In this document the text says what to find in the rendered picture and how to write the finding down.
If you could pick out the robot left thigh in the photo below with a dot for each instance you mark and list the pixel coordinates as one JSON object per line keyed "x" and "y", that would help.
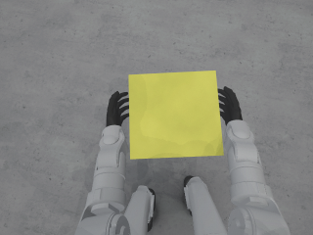
{"x": 138, "y": 212}

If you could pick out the left robot hand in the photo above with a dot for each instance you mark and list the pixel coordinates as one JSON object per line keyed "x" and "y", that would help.
{"x": 114, "y": 116}

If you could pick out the robot left shin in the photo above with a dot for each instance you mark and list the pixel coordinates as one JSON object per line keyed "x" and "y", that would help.
{"x": 144, "y": 188}

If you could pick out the right robot hand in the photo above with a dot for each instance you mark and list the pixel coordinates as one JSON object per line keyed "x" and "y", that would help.
{"x": 231, "y": 106}

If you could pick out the left robot upper arm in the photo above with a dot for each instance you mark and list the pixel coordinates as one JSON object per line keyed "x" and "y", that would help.
{"x": 113, "y": 223}

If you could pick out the right robot forearm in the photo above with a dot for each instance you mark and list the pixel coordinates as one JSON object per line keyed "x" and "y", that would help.
{"x": 248, "y": 184}

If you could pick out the left robot forearm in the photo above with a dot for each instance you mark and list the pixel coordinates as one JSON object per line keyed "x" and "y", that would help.
{"x": 107, "y": 194}

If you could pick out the carton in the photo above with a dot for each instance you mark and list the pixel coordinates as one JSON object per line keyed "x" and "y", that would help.
{"x": 174, "y": 115}

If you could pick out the right robot upper arm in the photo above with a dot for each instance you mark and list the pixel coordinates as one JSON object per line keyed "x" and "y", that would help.
{"x": 245, "y": 220}

